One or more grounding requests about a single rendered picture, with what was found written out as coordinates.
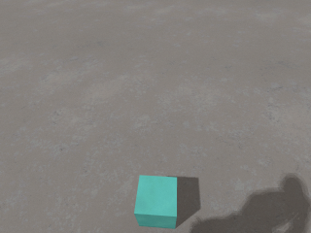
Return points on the carton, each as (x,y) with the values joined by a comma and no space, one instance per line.
(156,202)

